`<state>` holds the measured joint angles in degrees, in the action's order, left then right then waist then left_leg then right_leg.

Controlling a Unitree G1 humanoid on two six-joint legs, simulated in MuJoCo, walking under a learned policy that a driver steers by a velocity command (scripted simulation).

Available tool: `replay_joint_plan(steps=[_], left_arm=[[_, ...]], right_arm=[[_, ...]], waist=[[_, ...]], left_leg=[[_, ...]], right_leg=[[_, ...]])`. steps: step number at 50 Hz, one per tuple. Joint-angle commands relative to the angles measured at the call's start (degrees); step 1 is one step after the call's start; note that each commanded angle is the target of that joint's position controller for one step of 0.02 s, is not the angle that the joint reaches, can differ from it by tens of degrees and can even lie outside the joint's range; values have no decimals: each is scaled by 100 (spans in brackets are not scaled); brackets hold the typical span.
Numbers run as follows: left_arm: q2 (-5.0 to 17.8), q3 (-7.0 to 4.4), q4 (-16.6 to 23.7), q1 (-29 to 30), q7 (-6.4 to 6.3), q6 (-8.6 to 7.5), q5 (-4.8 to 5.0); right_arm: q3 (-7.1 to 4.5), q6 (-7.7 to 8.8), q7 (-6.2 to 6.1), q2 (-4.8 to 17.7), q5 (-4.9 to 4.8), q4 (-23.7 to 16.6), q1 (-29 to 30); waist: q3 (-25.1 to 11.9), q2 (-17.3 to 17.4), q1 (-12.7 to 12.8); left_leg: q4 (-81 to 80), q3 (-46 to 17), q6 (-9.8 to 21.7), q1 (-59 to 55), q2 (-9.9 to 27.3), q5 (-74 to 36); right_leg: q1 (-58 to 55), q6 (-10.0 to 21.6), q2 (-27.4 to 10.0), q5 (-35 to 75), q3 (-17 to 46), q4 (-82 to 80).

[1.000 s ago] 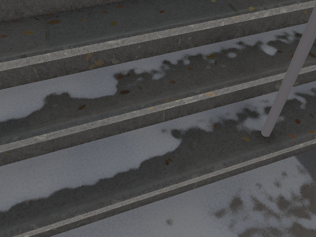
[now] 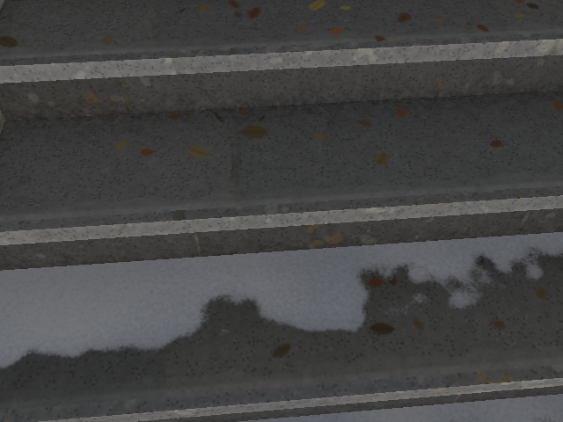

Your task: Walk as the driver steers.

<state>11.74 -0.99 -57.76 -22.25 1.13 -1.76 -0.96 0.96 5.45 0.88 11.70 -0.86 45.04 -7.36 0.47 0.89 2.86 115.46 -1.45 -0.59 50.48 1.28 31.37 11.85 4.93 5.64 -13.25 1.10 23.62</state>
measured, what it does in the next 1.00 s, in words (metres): climbs: left foot 0.16 m higher, then right foot 0.16 m higher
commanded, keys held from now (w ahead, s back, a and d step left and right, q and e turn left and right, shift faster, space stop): w+e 0.14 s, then w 0.42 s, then w+q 0.44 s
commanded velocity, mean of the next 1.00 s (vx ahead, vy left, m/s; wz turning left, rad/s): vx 0.50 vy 0.00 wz -0.03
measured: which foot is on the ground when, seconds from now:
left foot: up 0.00-0.18, down 0.20-0.78, up 0.80-1.00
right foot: down 0.00-0.20, up 0.22-0.72, down 0.74-1.00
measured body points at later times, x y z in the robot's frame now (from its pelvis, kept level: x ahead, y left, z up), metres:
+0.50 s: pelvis +0.26 +0.01 +0.15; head +0.27 +0.03 +0.60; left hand +0.52 +0.13 +0.07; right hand +0.07 -0.15 +0.02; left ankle +0.24 +0.14 -0.58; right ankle +0.30 -0.16 -0.33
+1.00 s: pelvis +0.54 -0.15 +0.29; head +0.51 -0.16 +0.74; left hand +0.56 +0.11 +0.15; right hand +0.69 -0.41 +0.20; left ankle +0.56 -0.02 -0.19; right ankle +0.54 -0.26 -0.43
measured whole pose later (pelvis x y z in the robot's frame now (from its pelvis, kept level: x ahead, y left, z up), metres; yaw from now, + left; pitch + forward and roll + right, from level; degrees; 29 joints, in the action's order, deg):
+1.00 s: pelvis +0.54 -0.15 +0.29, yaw -1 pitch +0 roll -1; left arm 13.2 -1.7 -57.0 -21.1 0.7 -2.6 -2.8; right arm -2.6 2.0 1.1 14.5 -2.1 44.7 -8.9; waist -4.4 2.7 0.1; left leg 110.5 -3.0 9.5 55.4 -0.4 3.2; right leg 16.3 -0.2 -7.5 -18.8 -16.4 37.6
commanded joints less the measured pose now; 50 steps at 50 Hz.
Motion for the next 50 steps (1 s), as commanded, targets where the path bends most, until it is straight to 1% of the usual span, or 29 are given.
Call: replay_joint_plan(steps=[1,3,5,7,9,10,11,12,13,14,15,17,20,22,28,30,32,34,36,37,38,39,40,41,42,43,44,47,50], left_arm=[[423,61,196,103,-96,10,-26],[566,100,211,231,-233,45,135],[728,7,273,-63,-414,-31,318],[1093,-78,316,-257,-377,-120,251],[1761,-331,302,280,-444,40,239],[1538,-346,417,409,-478,-21,126],[142,-121,706,81,-288,-206,-2],[64,-119,355,-537,-9,-341,-116],[-104,-118,672,130,161,-386,109],[-405,115,1260,1092,156,-351,203],[-513,198,1445,1287,146,-293,212],[-530,282,1490,835,142,-182,375],[-585,440,1639,709,92,-103,389],[-493,491,1978,1198,55,7,203],[-578,517,2618,2816,-55,-48,374],[-771,656,3041,3543,76,-208,261],[-947,801,3592,4025,248,-334,275],[-993,919,3829,4418,364,-350,260],[-368,504,3411,3047,283,-402,311],[337,149,3007,1707,180,-373,401],[904,-83,2672,604,93,-334,248],[1524,-341,2318,-186,74,-292,-87],[1705,-351,2051,-631,-72,-144,-234],[1488,-283,1816,-230,-71,-121,-177],[993,-156,1427,169,-43,-72,56],[131,39,1026,513,26,-107,39],[-429,148,741,681,63,-182,-78],[-784,171,381,726,32,-241,-124],[-499,262,461,925,-58,-206,-355]], right_arm=[[328,-83,-23,-505,39,-1090,431],[525,40,-46,-540,153,-1826,1045],[610,107,-180,-318,447,-2333,1892],[226,146,-435,303,289,-1975,658],[-119,86,-361,1035,193,-1384,-1184],[-245,75,-273,1355,177,-1040,-1997],[-392,-57,-240,1999,388,-320,-2590],[-309,-55,-287,1365,540,-354,-2349],[-226,-74,-209,836,186,-30,-2061],[-83,-101,-79,203,168,377,-1896],[16,-113,-3,-301,239,808,-1878],[72,-155,115,-804,286,1275,-1765],[43,-173,177,-495,302,1311,-1490],[40,-105,95,-234,281,1272,-1602],[-60,-205,-451,176,264,1537,-3386],[-88,-342,-577,84,177,1531,-3786],[-137,-440,-647,32,125,1468,-3799],[-217,-457,-544,266,-116,1354,-3402],[-138,-283,-261,553,113,1562,-3659],[-190,-213,-190,916,211,1532,-3295],[-378,-137,-240,1331,177,1336,-2725],[-228,72,-216,379,137,1182,-3284],[-276,284,-101,218,80,1371,-2913],[-406,352,45,-170,-176,1177,-2613],[-283,240,95,-576,-203,624,-1653],[-254,82,106,-530,-114,214,-949],[-301,-80,78,-422,-168,112,-845],[-26,-311,146,-898,-188,17,-1137],[24,-577,7,-665,-51,-18,-983]], waist=[[777,-685,-352],[685,-363,-533],[36,-202,-370],[-1656,-1204,-1013],[-2313,-1942,-1824],[-2435,-1174,-2037],[-2606,3025,-1371],[-2740,2354,-1236],[-1191,1301,-1037],[130,499,-888],[431,-58,-617],[442,-15,-148],[517,-240,121],[325,-115,71],[464,753,-917],[645,511,-1175],[593,521,-1172],[599,661,-1033],[-401,1739,-333],[-1043,2263,542],[-1525,2287,1234],[-2864,-418,1017],[-3718,-1354,968],[-2920,-1310,633],[-1730,-1326,284],[-608,-1071,50],[-193,-837,-243],[149,-591,-690],[344,-518,-860]], left_leg=[[1885,382,-139,2434,201,-64],[436,361,-96,2416,419,-530],[-2946,1040,-157,-1001,290,-1279],[-3633,1301,-70,-3710,-404,-1434],[-5715,524,140,-3080,-406,-522],[-6633,-826,531,-4096,20,-441],[-9007,-4505,1655,-5305,1912,-2646],[-9921,-6783,2273,-5289,2579,-1868],[-9852,-5786,2036,-4453,2424,-782],[-9613,-4187,1679,-3528,2010,-212],[-9318,-3004,1325,-3188,1657,-90],[-9441,-1610,950,-2876,1130,-852],[-9646,-556,870,-2727,1105,-1424],[-9874,-106,938,-2441,1036,-1322],[-10372,-1113,1146,-5526,1978,-1402],[-10473,-1279,1081,-6280,1965,-1056],[-10789,-1093,977,-5669,1851,-1254],[-12100,-406,1056,-3069,1584,-2164],[-10783,183,1047,-3843,1510,-8398],[-9705,265,870,-4651,1430,-10614],[-8265,-29,550,-4149,1304,-10391],[-6010,-230,235,-2206,506,-7079],[-3274,-951,133,-2034,-253,-2627],[-1280,-1632,142,-1349,-324,-2398],[-710,-1098,319,-605,-90,-2462],[-515,-647,637,27,195,-2608],[-370,-627,932,111,337,-2690],[-226,-885,1266,593,161,-2901],[588,-347,937,1135,-203,-2857]], right_leg=[[744,1072,-1741,-179,2009,-1350],[1328,718,-1344,-614,1644,-1445],[3010,865,-965,1107,1284,-2534],[1793,780,-1038,7027,1065,-1679],[-1491,411,-1477,9853,876,559],[-919,432,-1527,8777,968,2208],[1333,186,71,1676,791,4972],[2575,72,662,-246,1965,7777],[3661,141,350,-557,1503,8919],[4514,330,90,-533,1051,9394],[4803,473,-110,-336,990,9505],[4732,527,-191,10,1018,9888],[5374,318,-416,353,894,9193],[5152,5,-612,968,571,8207],[7936,-654,-1405,83,325,9067],[8858,-729,-1741,-322,62,8710],[8071,-722,-1997,-166,-3,7869],[3738,-489,-1742,-540,-832,4930],[1318,-58,-588,-1126,-1697,4943],[704,138,-493,-691,-1283,4222],[-494,241,-941,-105,3,3449],[-2574,1074,-2698,-1033,3256,1619],[-2443,1214,-3452,-2124,5655,-712],[-1447,909,-3677,-2533,5540,-1164],[-600,552,-3502,-2608,4340,-1042],[365,299,-3182,-2309,2650,-458],[811,-32,-2848,-1548,1537,-28],[860,-323,-2419,95,-184,-185],[1220,-79,-2500,543,-1034,-675]])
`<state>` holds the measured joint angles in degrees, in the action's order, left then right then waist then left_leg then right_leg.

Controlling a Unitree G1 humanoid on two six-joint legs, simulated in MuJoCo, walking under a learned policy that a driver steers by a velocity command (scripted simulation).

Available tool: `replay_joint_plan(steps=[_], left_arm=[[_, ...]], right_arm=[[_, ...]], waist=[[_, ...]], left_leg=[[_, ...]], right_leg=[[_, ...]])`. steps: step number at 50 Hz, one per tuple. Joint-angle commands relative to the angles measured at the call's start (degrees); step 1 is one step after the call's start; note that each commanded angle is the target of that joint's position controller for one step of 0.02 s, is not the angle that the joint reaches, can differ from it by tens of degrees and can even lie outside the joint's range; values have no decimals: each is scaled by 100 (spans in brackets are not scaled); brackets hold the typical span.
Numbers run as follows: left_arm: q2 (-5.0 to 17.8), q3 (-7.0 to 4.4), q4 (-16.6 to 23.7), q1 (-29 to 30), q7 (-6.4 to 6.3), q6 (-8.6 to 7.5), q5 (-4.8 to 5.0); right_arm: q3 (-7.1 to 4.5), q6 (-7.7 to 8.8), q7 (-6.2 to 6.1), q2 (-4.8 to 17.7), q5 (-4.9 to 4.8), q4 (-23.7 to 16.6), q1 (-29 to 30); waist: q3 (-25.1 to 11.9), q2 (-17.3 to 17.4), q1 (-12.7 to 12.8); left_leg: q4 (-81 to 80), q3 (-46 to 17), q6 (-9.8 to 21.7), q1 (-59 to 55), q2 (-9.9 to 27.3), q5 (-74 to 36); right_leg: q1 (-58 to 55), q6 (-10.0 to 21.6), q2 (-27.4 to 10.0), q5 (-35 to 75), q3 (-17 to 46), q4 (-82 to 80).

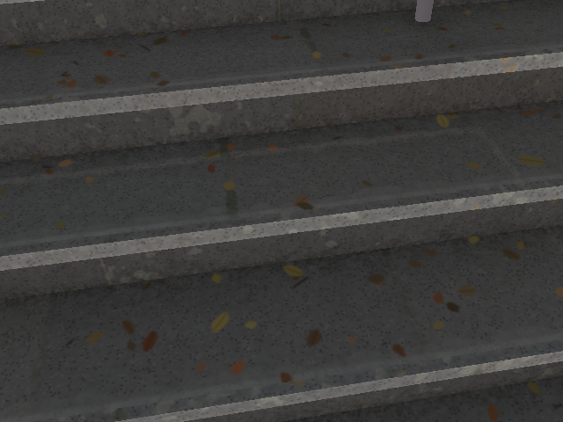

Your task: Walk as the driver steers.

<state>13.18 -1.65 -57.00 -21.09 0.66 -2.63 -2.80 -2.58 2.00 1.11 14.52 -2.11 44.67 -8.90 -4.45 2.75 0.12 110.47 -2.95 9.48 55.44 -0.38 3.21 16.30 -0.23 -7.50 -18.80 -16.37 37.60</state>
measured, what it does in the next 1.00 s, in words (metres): climbs, turning left: left foot 0.16 m higher, then right foot 0.16 m higher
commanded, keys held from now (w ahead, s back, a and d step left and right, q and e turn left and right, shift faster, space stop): w+q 0.22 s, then q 0.64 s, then no key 0.14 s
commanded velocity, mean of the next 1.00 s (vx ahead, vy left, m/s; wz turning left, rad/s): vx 0.22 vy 0.00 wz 0.55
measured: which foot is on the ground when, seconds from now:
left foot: up 0.00-0.28, down 0.30-0.98, up 1.00-1.00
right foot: down 0.00-0.30, up 0.32-0.94, down 0.96-1.00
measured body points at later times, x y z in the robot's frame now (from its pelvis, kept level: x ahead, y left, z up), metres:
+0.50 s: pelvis +0.24 +0.05 +0.14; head +0.24 +0.07 +0.59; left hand +0.39 +0.33 +0.07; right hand +0.39 -0.18 +0.02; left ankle +0.29 +0.09 -0.56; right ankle +0.23 -0.13 -0.33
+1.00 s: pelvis +0.44 +0.05 +0.21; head +0.45 +0.08 +0.66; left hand +0.50 +0.35 +0.15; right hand +0.71 -0.09 +0.11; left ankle +0.30 +0.08 -0.52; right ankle +0.59 +0.01 -0.41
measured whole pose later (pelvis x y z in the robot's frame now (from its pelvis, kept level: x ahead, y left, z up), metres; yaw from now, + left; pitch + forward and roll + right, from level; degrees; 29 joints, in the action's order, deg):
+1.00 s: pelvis +0.44 +0.05 +0.21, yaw +36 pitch +3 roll -3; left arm 9.1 1.5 -29.6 -4.1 -2.5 -3.0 -3.0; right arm -2.7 -2.4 -2.4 15.7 -1.9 39.9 -12.5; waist -0.3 1.9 1.5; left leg 31.5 -16.1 5.3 7.8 -5.7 8.0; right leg 46.5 1.4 0.8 -25.6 -4.6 70.2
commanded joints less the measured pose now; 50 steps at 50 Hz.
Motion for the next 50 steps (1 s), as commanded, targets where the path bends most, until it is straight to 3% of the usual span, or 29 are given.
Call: replay_joint_plan(steps=[1,5,7,8,10,11,12,13,14,15,16,17,18,20,22,24,27,28,31,32,35,39,41,44,45,47,48,49,50], left_arm=[[-446,338,387,844,-40,-115,-150],[-91,383,176,166,-120,-30,-34],[257,329,186,-360,-247,-38,-39],[735,181,159,-472,-330,-58,16],[862,56,36,-813,-468,10,167],[878,81,144,-248,-448,68,173],[990,81,157,-488,-439,76,219],[1341,-21,299,-470,-459,121,170],[1597,-114,539,11,-439,172,296],[1654,-162,744,148,-457,152,412],[491,68,1184,-222,-307,-26,222],[397,42,1331,262,-32,-283,196],[426,-62,1523,668,94,-371,396],[-15,13,1970,1481,4,-350,232],[-232,161,2157,1105,7,-298,134],[-436,290,2224,826,61,-313,121],[-246,308,2336,1111,-40,-223,126],[-184,286,2433,1283,-94,-203,39],[-365,280,2443,1327,-232,-55,140],[-372,300,2525,1400,-246,-8,229],[-425,371,2850,2038,-269,-20,209],[-610,477,3250,2588,-309,-59,144],[-478,380,3344,2677,-450,-51,173],[-721,549,3875,3180,-408,-36,103],[-535,415,3791,2784,-365,-41,113],[302,27,3187,1206,-327,-86,62],[520,-69,3054,598,-306,-120,92],[847,-166,2835,68,-288,-160,-23],[862,-193,2600,-75,-406,-23,-265]], right_arm=[[431,-279,-46,-931,163,-181,-686],[592,-290,-25,-681,169,-985,509],[538,-255,1,-341,191,-1223,1057],[647,-238,76,-512,191,-1400,1224],[671,-177,234,-611,158,-1567,1928],[666,-156,271,-740,122,-1379,1378],[559,-47,270,-552,69,-1469,1563],[354,4,252,-146,91,-1398,996],[160,16,249,299,155,-1150,-13],[-77,-27,251,712,217,-965,-615],[-344,-148,171,1709,236,-896,-652],[-297,-214,-20,1576,489,-1050,-652],[-121,-115,-74,1078,577,-949,-724],[54,48,17,186,305,-544,-656],[125,90,31,-58,350,-328,-513],[87,12,5,47,302,-312,-581],[62,-91,-127,166,287,-579,-368],[57,-82,-188,202,307,-675,-369],[44,-291,-343,436,501,-758,-801],[17,-336,-375,546,439,-814,-978],[14,-356,-484,487,271,-847,-1221],[3,-495,-548,493,268,-884,-1167],[-32,-530,-565,546,294,-1051,-957],[-137,-768,-735,672,-14,-1113,-698],[-187,-704,-681,843,-42,-1213,-399],[-255,-423,-448,1163,-31,-1102,-168],[-214,-268,-371,1116,-71,-1052,173],[-174,-97,-267,835,36,-1109,91],[-84,-71,-137,219,60,-1283,78]], waist=[[925,-689,-694],[1251,-476,-494],[1051,-359,-129],[826,-648,-179],[820,-557,84],[478,-590,-302],[325,-731,-327],[-79,-1415,-592],[-572,-1814,-983],[-858,-1855,-1193],[-1248,890,-424],[-2101,966,-507],[-1540,375,-412],[140,-546,-64],[150,-295,304],[125,-289,447],[206,-627,520],[67,-490,465],[-341,333,182],[-320,336,56],[-32,286,-283],[93,474,-357],[166,703,-358],[186,569,-158],[-211,899,144],[-1095,1220,500],[-1312,990,938],[-1759,-227,948],[-1812,-3233,671]], left_leg=[[1201,-137,-172,956,-9,1],[638,27,-240,2186,186,349],[-110,459,-419,2120,350,152],[-899,826,-417,1624,712,679],[-1893,965,-301,1368,922,1231],[-2391,1513,-65,-68,583,1430],[-2731,2035,106,-1124,6,1801],[-3263,2053,195,-1821,-359,2348],[-4429,1663,367,-2516,-548,2198],[-5884,524,444,-3462,-589,2086],[-7457,-2725,1081,-5174,751,855],[-9285,-5505,1273,-5566,1484,1809],[-9497,-5169,820,-5039,1529,2112],[-8707,-3707,340,-3471,1054,2352],[-8517,-2714,-79,-3163,593,1219],[-8297,-1856,-274,-3546,465,-390],[-8185,-1121,-597,-3060,111,-1102],[-8192,-1049,-656,-2931,-20,-1542],[-7828,-1666,-513,-3861,323,-2258],[-7919,-1941,-451,-4192,456,-1826],[-8151,-2643,-222,-5276,726,-1157],[-8343,-2734,-160,-5849,685,-1335],[-8536,-2857,-23,-5628,705,-1991],[-9505,-2551,-34,-5139,763,-2495],[-9444,-2134,-96,-4882,817,-3838],[-8742,-1574,48,-5290,873,-8844],[-7956,-1391,20,-5736,871,-9575],[-6907,-1435,88,-4946,569,-7712],[-4510,-1265,-714,-2898,-1106,321]], right_leg=[[812,461,-1174,1031,534,-2223],[33,339,-1065,958,176,-2567],[-470,491,-1102,811,50,-2875],[-612,647,-1296,950,-68,-3517],[-1583,655,-1295,1843,-195,-3669],[-1333,609,-1075,4485,-795,-3264],[-1064,726,-979,8068,-805,-2581],[-1441,755,-1126,10696,-529,-1677],[-1974,738,-1244,11309,-211,-457],[-1600,547,-1018,9757,89,954],[791,-114,280,2259,373,3155],[1802,-210,1191,310,2230,5328],[2288,-46,1028,523,2656,6327],[3311,296,755,743,2460,6929],[3488,525,637,900,2406,7799],[4176,504,569,952,2298,8018],[4239,190,378,1150,1834,6796],[4038,94,421,1522,1564,6459],[5087,-246,646,1414,1493,8365],[5490,-335,695,1070,1671,8764],[6460,-540,694,507,1918,8537],[6881,-722,733,321,1842,7604],[6656,-805,791,100,1728,7592],[5064,-396,631,-919,1230,4613],[3589,-124,674,-994,1178,3798],[1439,176,1160,-625,604,3348],[899,408,1059,-159,1149,2062],[-614,771,751,1386,2411,1417],[-1568,2040,-769,4544,5319,-483]])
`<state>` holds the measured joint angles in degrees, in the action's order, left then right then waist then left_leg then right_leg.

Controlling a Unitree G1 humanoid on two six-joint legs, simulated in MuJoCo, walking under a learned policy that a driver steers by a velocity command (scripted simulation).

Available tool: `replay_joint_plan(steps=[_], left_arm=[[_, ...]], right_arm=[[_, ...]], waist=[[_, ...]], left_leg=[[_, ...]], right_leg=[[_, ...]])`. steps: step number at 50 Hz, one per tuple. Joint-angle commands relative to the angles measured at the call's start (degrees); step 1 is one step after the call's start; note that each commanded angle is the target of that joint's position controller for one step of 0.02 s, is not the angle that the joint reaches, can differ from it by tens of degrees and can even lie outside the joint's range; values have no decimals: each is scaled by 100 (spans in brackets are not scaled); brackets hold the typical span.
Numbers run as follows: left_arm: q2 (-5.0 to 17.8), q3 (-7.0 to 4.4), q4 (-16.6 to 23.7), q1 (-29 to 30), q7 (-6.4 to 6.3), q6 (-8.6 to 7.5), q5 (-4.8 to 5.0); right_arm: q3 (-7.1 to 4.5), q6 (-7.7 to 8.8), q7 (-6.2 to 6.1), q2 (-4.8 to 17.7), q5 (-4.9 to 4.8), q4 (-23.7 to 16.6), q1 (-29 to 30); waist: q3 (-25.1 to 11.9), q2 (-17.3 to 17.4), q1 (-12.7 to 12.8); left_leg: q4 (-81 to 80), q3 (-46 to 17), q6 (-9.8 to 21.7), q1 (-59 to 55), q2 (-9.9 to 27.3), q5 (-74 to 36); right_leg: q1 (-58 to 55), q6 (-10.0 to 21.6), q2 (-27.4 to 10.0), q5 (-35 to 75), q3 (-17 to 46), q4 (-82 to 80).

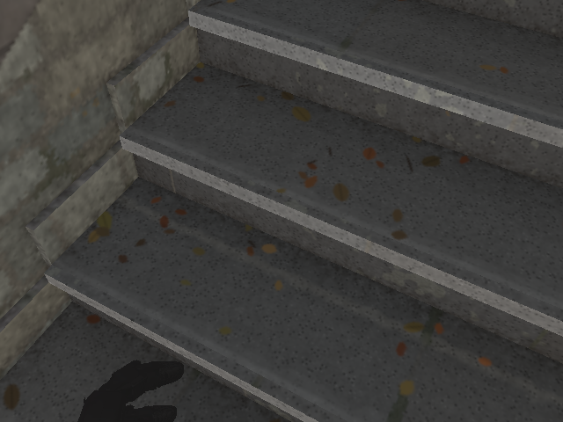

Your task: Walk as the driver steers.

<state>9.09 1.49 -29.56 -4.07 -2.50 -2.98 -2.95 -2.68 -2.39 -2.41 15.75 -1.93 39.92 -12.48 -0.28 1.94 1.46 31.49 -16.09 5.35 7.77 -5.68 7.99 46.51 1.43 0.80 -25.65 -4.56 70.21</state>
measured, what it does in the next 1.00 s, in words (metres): walks ahead: left foot 0.16 m lower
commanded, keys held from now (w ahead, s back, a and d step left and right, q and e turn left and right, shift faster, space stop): no key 0.60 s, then w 0.04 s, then w+e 0.36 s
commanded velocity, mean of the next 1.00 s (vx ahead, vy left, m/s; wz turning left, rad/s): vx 0.11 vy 0.00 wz -0.03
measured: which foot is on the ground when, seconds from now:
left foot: up 0.00-0.64, down 0.66-1.00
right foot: down 0.00-0.66, up 0.68-1.00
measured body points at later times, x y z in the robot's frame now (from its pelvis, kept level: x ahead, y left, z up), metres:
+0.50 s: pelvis +0.04 +0.00 +0.04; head +0.07 +0.00 +0.49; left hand +0.20 +0.23 -0.04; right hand +0.21 -0.24 -0.06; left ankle +0.01 +0.16 -0.53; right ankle +0.10 -0.12 -0.62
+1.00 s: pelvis +0.12 +0.10 -0.03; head +0.13 +0.11 +0.42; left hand +0.35 +0.24 -0.10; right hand +0.02 -0.11 -0.17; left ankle +0.01 +0.20 -0.78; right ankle +0.19 -0.03 -0.51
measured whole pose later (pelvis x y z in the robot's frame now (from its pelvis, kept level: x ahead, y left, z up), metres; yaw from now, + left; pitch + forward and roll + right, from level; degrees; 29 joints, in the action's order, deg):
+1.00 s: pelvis +0.12 +0.10 -0.03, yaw -5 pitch +4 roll -2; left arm 4.9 3.9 -31.6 -5.7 -0.4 0.1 0.8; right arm 0.8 0.4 -2.3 8.0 2.2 55.1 -31.5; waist -3.9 0.9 -1.4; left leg 9.2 8.7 0.4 -1.6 3.0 14.5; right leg 67.3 1.8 -3.1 -18.9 -3.7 106.7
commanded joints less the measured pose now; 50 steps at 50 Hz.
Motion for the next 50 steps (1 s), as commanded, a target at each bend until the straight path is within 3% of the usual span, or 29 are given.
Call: replay_joint_plan(steps=[1,2,3,4,5,7,9,14,24,27,28,30,31,32,33,34,35,36,37,38,39,40,41,43,45,47,48,49,50], left_arm=[[826,-424,192,-1136,-228,91,-235],[529,-341,306,-493,-281,159,47],[361,-315,183,-374,-302,197,248],[247,-303,78,-380,-287,184,338],[150,-275,30,-434,-262,134,296],[245,-275,18,-446,-248,89,229],[349,-276,22,-458,-327,115,202],[606,-280,267,-654,-506,236,168],[717,-300,472,-712,-531,348,228],[782,-404,507,-482,-413,380,267],[788,-428,476,-285,-393,362,348],[654,-408,376,-240,-359,379,327],[481,-351,186,-612,-360,433,337],[257,-304,64,-640,-271,410,321],[-130,-228,-91,-962,-175,402,228],[-391,-191,-171,-903,-94,307,326],[-321,-211,-368,-1410,79,172,470],[-10,-245,-443,-1536,137,104,527],[-3,-206,-246,-720,117,64,573],[-354,-29,140,471,39,154,690],[-130,-97,157,919,-10,256,627],[-62,-79,243,1078,8,310,535],[-57,-55,259,970,33,308,433],[-214,77,363,596,110,225,376],[-323,181,494,673,142,181,400],[-352,245,415,539,199,194,289],[-360,246,368,575,206,218,364],[-349,274,380,570,239,203,381],[-337,287,354,461,278,177,404]], right_arm=[[-122,449,400,311,182,-642,-10],[-138,392,495,470,79,-786,202],[-47,278,485,295,91,-935,324],[20,212,461,185,132,-926,217],[53,187,468,128,84,-863,106],[99,208,531,124,16,-912,113],[133,223,442,67,-7,-1031,346],[73,80,203,282,25,-1238,497],[174,5,81,263,17,-1285,338],[266,18,112,59,73,-1038,23],[246,-1,126,34,118,-819,-331],[156,-6,150,67,120,-473,-746],[173,-2,182,-153,132,-330,-826],[57,77,247,-91,140,-11,-1034],[115,117,319,-283,309,84,-765],[133,280,396,-87,523,228,-1372],[-39,339,454,487,560,377,-1690],[-290,251,459,1148,447,479,-1985],[-365,177,409,1379,381,456,-1977],[-360,58,209,1383,297,482,-1727],[-76,11,51,466,315,417,-1207],[38,32,-51,167,350,543,-1351],[112,81,-107,-44,390,615,-1524],[161,182,-158,-205,458,808,-1734],[140,329,-150,-55,466,909,-1604],[170,413,-42,-7,476,1061,-1522],[191,434,-2,4,455,1152,-1638],[203,427,24,54,384,1192,-1544],[215,397,55,174,332,1178,-1239]], waist=[[-2261,-2505,329],[-1381,-1525,121],[-531,-782,-84],[-138,-268,-242],[-46,-53,-330],[154,-219,-310],[164,-486,-271],[-283,-865,-45],[-477,-1155,146],[-486,-981,63],[-446,-981,-50],[-481,-901,-105],[-424,-744,-94],[-325,-99,-85],[-115,421,199],[-67,938,-164],[-407,945,9],[-688,787,-96],[-234,631,-277],[400,866,-497],[897,482,-487],[1208,687,-535],[1171,616,-535],[825,495,-319],[623,336,-176],[347,111,-116],[329,112,-141],[213,67,-53],[-11,210,183]], left_leg=[[5914,-698,-702,2101,-1007,1863],[6703,-499,-895,2569,-894,2078],[6586,-80,-904,2864,-642,1934],[6405,130,-871,3018,-341,1633],[6375,371,-834,2910,-131,1474],[6551,630,-808,2840,-182,786],[6188,637,-924,3027,-155,188],[6568,724,-1254,3722,-18,249],[5564,944,-1226,3768,636,502],[3151,1210,-911,2637,928,437],[2248,1348,-776,2001,962,68],[197,1707,-503,852,957,-1382],[-1044,2266,-451,350,652,-1027],[-1355,2610,-457,202,501,-2087],[-1689,2379,-370,-148,615,-2096],[-631,979,-134,-872,1601,-5457],[109,536,58,-1295,2419,-6821],[-330,0,550,-1596,2922,-4795],[-950,-292,898,-1699,3137,-1748],[-1980,-1289,1155,-1332,3551,2254],[-2355,-1265,913,-1017,3215,3405],[-2566,-1093,771,-532,3086,3585],[-2556,-686,630,-439,2878,3212],[-2493,354,379,-199,2467,2078],[-2782,1021,441,38,2364,995],[-3141,1708,508,286,2077,-122],[-3123,1973,508,163,2027,-845],[-3031,2431,408,141,1878,-2019],[-2796,2875,359,454,1722,-4422]], right_leg=[[-3819,2140,-2001,4596,5528,-4048],[-2930,1865,-1747,3617,4538,-3783],[-2358,1491,-1410,2813,3451,-3490],[-2149,1249,-1197,2196,2669,-3153],[-1873,1118,-932,1429,2133,-3045],[-1428,1184,-763,645,1698,-3491],[-1481,1263,-795,741,1527,-3635],[-2196,1538,-1346,487,2312,-3529],[-2366,1427,-1536,646,3003,-2669],[-1697,991,-1309,374,2510,-2271],[-1299,905,-1311,498,2428,-2213],[-1043,743,-1303,727,2068,-1786],[-1048,657,-1088,405,1663,-1506],[-1156,485,-881,-81,926,-699],[-730,351,-326,-779,534,536],[834,-75,314,-2318,810,3044],[1636,-411,285,-2279,1048,4550],[2247,-565,260,-1950,1123,5434],[3362,-578,1,-1512,1130,5803],[4347,-685,-407,-731,1220,6034],[4564,-682,-321,-184,1246,6239],[4391,-662,-330,281,1181,6099],[4287,-608,-275,484,1184,6083],[3835,-347,-308,697,1054,5477],[3372,-233,-423,654,904,5072],[2290,-115,-502,926,198,4105],[2032,-18,-465,919,-2,4020],[1420,164,-462,746,-224,3218],[180,398,-284,444,-601,2182]])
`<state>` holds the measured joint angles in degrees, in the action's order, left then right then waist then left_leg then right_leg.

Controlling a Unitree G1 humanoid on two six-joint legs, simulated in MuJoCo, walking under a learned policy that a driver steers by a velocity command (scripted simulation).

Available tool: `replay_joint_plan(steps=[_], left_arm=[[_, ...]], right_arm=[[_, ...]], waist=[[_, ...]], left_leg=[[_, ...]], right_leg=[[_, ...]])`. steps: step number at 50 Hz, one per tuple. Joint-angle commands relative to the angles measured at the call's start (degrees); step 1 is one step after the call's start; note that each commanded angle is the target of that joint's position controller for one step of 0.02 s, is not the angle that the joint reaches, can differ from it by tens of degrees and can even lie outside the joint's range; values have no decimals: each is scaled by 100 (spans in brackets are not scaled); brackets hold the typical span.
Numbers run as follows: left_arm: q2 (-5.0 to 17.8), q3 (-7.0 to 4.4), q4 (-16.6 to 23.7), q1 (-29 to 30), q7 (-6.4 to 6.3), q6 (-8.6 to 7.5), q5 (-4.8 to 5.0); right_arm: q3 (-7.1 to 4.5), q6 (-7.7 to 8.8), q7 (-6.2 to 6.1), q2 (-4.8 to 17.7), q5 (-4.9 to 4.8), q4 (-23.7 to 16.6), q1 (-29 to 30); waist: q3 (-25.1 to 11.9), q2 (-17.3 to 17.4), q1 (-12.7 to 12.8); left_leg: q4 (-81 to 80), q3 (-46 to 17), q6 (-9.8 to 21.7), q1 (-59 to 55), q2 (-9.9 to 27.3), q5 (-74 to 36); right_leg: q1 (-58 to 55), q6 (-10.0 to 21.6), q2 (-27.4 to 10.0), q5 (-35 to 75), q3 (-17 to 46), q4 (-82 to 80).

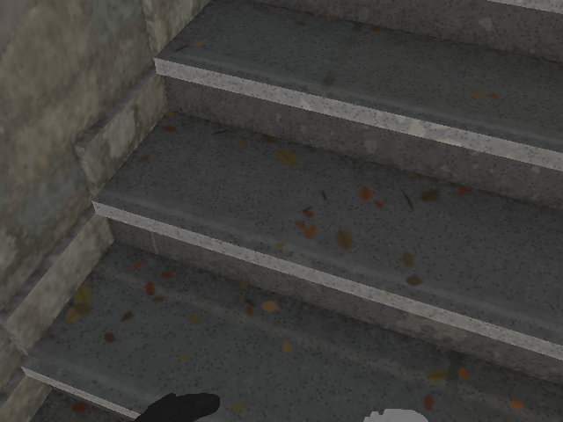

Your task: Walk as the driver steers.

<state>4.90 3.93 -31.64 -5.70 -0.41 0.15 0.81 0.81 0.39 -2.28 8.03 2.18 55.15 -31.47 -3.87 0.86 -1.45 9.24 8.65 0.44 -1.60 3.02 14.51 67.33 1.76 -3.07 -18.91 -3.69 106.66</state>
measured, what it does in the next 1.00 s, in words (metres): climbs, turning right: right foot 0.16 m higher, then left foot 0.16 m higher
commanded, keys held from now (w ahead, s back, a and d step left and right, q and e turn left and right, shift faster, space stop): w+e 0.44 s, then e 0.56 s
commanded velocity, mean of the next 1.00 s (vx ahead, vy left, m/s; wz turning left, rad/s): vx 0.30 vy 0.00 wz -0.57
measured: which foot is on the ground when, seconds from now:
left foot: down 0.00-0.10, up 0.12-0.54, down 0.56-1.00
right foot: up 0.00-0.08, down 0.10-0.58, up 0.60-1.00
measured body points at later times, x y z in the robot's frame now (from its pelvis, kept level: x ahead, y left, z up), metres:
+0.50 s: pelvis +0.22 -0.02 +0.15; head +0.26 -0.07 +0.60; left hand +0.19 +0.19 +0.03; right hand +0.47 -0.19 +0.12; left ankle +0.43 +0.05 -0.37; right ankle +0.08 -0.08 -0.59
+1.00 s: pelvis +0.40 -0.09 +0.29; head +0.40 -0.10 +0.74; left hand +0.68 -0.05 +0.21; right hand +0.31 -0.35 +0.16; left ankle +0.46 +0.04 -0.44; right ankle +0.39 -0.21 -0.40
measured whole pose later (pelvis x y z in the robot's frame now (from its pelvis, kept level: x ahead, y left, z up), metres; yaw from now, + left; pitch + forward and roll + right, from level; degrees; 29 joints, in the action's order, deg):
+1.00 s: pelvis +0.40 -0.09 +0.29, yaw -37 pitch +1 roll +2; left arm 8.2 0.5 -33.8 -6.2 -1.4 4.5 1.0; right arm -3.0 0.1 -3.3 11.9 0.7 43.3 -15.1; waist -0.8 -0.5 -3.0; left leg 33.0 18.7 -2.3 12.9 9.2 18.6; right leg 33.6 -0.1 -4.6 -14.0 -3.9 54.0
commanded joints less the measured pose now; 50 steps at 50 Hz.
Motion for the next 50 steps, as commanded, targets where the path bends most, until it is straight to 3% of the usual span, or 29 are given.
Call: replay_joint_plan(steps=[1,3,5,6,7,8,9,10,13,16,17,19,22,23,24,25,26,27,28,29,30,32,33,35,37,40,43,45,50], left_arm=[[234,-28,592,823,83,-168,-17],[668,-250,528,225,128,-128,-86],[1466,-593,254,-903,211,-38,-76],[2456,-868,-46,-1854,198,-14,-163],[2564,-877,-344,-2129,-38,-81,-413],[1832,-642,-716,-2149,-23,-211,-306],[1251,-464,-1001,-2048,124,-256,-221],[956,-389,-1242,-1812,232,-254,-118],[336,-237,-1535,-1322,396,-174,-153],[557,-289,-1675,-1154,357,-316,-57],[728,-329,-1848,-1556,279,-327,-114],[881,-353,-2042,-2127,201,-266,-180],[828,-394,-2179,-3265,23,-93,1],[1008,-517,-2025,-3154,-143,-59,153],[925,-507,-2012,-3169,-211,-66,194],[998,-523,-1884,-2649,-210,-140,146],[1380,-596,-1958,-2727,-202,-235,-16],[1888,-741,-1813,-2193,-177,-280,-49],[2065,-855,-1476,-1293,-158,-412,11],[1228,-733,-1110,-1235,-19,-579,-9],[1098,-690,-1209,-1456,164,-662,-182],[979,-703,-591,-620,320,-448,48],[622,-551,-397,-491,286,-249,-74],[518,-474,-551,-1156,195,61,-6],[26,-238,-396,-1144,107,16,31],[340,-218,-162,-664,-90,29,-87],[690,-349,-79,-399,-190,189,-68],[879,-479,71,-124,-205,294,6],[1050,-724,260,272,-65,398,75]], right_arm=[[-196,121,20,1276,-110,-304,246],[-329,46,-58,1832,24,-568,497],[-414,131,-59,1969,-127,-1015,1108],[-308,370,47,1425,18,-1555,1554],[-299,689,391,1076,77,-1501,1877],[-278,806,600,749,-190,-1765,1909],[-49,826,636,253,-268,-2195,2588],[83,794,560,-25,-165,-2352,2618],[302,595,460,-263,-229,-2388,1933],[472,621,392,-248,4,-2723,2697],[566,623,366,-495,77,-2877,3145],[627,652,337,-575,0,-3025,3378],[687,823,382,-459,-85,-3614,4744],[792,814,421,-605,7,-3909,5252],[731,793,437,-497,-22,-3995,5394],[550,785,422,-257,-77,-3851,4777],[184,802,323,390,-153,-3537,3731],[-125,761,212,1059,-195,-3269,2538],[-361,710,142,1679,-17,-2897,1285],[-499,645,129,2010,374,-2473,419],[-382,520,-26,1567,528,-2511,704],[-212,175,-235,578,-81,-2204,1780],[-155,131,-251,239,-114,-1906,2172],[-109,177,-204,-57,-28,-1613,2602],[-140,168,-107,-2,-52,-1232,2324],[-249,138,-56,426,78,-1136,2109],[-431,154,-144,1111,100,-1549,2639],[-577,176,-183,1441,-60,-1634,2488],[-745,-40,-122,1620,-229,-1718,2181]], waist=[[-63,530,391],[-743,1335,671],[-1333,1383,1219],[-1471,-1268,1362],[-1790,-1930,1208],[-639,-918,848],[557,-318,554],[1041,168,125],[991,-63,-453],[1017,29,-468],[806,-426,-203],[571,-741,37],[406,-563,727],[381,-628,757],[334,-701,715],[-88,-1249,238],[-1023,-2074,-177],[-1503,-2514,-789],[-2116,-1981,-1346],[-3265,1278,-1144],[-3774,2574,-921],[-1049,921,-279],[1,106,162],[640,-132,717],[759,-16,842],[485,346,727],[-5,527,696],[16,759,471],[212,520,37]], left_leg=[[-118,359,918,1039,950,-7648],[1203,73,1155,-292,1464,-10846],[3446,-153,1174,38,1413,-10140],[6082,-481,668,3205,40,-4203],[9281,-1915,469,4728,-952,-416],[10695,-2320,491,5694,-673,-350],[11131,-1989,603,6338,-505,-351],[11441,-1632,661,6700,-378,-460],[12044,-1179,605,7018,-72,-552],[10142,-570,374,6536,175,-1277],[10786,-270,258,6844,80,-1291],[11209,-282,140,7888,142,-1056],[9169,-252,-87,8306,215,-741],[7913,-22,-124,7213,299,-42],[6909,65,-185,6248,255,228],[5818,418,22,4554,-163,595],[5874,552,213,2973,-756,563],[5153,-276,470,2470,-624,681],[4281,-1558,812,1110,-22,628],[2908,-4213,1693,-1402,1638,-924],[1425,-6756,2240,-1309,2511,-1174],[1536,-4830,1669,1133,2156,1451],[1751,-3754,1391,2553,1959,1682],[1746,-2303,863,3739,1649,1138],[1649,-1219,681,3650,1480,190],[1400,-184,774,3069,1284,-897],[1051,295,685,2958,1356,-1473],[839,368,679,2731,1424,-873],[1269,18,563,1305,1973,-804]], right_leg=[[-2608,441,490,-1009,-1137,-1989],[-3118,518,1015,-2346,-1211,-3043],[-4911,874,1083,-1623,512,-5497],[-6873,1906,-346,-1307,4370,-7592],[-7134,2378,-1268,-1217,7315,-9479],[-6283,1970,-1471,-1909,6915,-9432],[-5172,1593,-1158,-2042,5725,-8978],[-4720,1186,-765,-1256,4415,-8695],[-4119,702,-59,51,2257,-8288],[-2991,635,300,127,1744,-8733],[-3233,798,181,337,2099,-8896],[-4382,934,-28,492,2599,-8805],[-5821,1057,-392,873,3169,-9136],[-5475,1167,-609,1564,3105,-10018],[-5465,1167,-652,2151,2950,-10166],[-5379,1016,-300,4908,2259,-9777],[-5810,1036,-364,8415,2309,-9088],[-6639,824,-407,10271,2163,-7958],[-6151,668,-291,9321,2276,-6597],[-3939,461,730,5069,2074,-4268],[-3168,97,1371,479,2545,-1585],[-1792,-123,771,90,1515,82],[-1669,-35,552,175,1205,511],[-1981,151,289,356,1156,767],[-1572,188,201,956,1091,265],[-1568,-99,118,1816,761,-1469],[-2957,-387,-91,1808,204,-2876],[-3710,-384,-163,1057,87,-3955],[-4063,-39,-74,169,-197,-6426]])
Velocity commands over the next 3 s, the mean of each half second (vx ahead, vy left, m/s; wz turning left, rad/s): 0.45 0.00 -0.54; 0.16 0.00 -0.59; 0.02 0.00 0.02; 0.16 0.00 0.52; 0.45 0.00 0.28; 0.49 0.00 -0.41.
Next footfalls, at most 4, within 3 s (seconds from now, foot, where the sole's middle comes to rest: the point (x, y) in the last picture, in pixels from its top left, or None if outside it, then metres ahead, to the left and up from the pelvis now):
0.10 right None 0.12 -0.09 -0.63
0.56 left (274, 379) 0.50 0.02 -0.47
1.04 right None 0.41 -0.24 -0.48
1.44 left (307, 364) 0.53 -0.04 -0.47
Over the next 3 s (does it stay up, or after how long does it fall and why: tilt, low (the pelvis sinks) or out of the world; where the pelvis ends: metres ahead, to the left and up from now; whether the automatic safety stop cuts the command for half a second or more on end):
stays up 0.92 -0.23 0.55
